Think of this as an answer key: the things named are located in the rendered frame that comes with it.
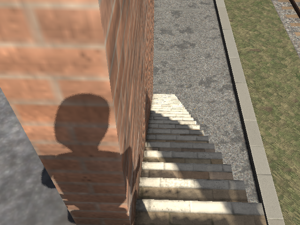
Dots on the stairs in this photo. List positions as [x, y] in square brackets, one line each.
[184, 180]

